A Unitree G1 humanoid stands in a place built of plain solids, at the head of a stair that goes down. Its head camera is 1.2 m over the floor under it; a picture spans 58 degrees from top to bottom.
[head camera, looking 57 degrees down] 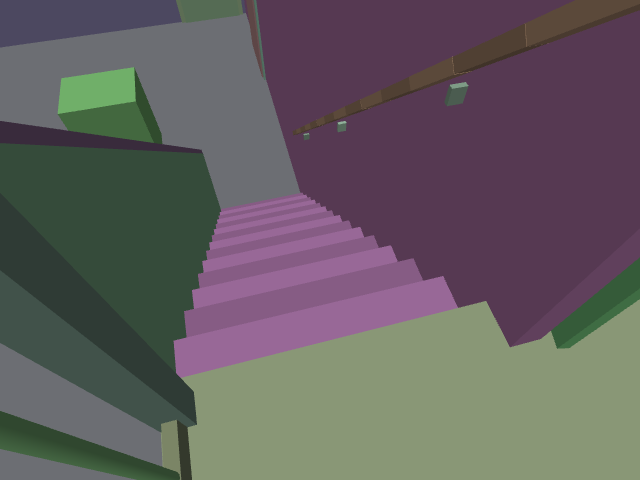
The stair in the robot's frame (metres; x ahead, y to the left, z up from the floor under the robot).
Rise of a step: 0.20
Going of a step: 0.20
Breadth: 0.97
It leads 15 degrees to the left of straight ahead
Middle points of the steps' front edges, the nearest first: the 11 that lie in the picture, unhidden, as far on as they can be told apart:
0.44 -0.03 0.00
0.63 0.02 -0.20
0.82 0.07 -0.40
1.02 0.12 -0.60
1.21 0.17 -0.80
1.40 0.22 -1.00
1.60 0.27 -1.20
1.79 0.32 -1.40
1.98 0.37 -1.60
2.18 0.42 -1.80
2.37 0.47 -2.00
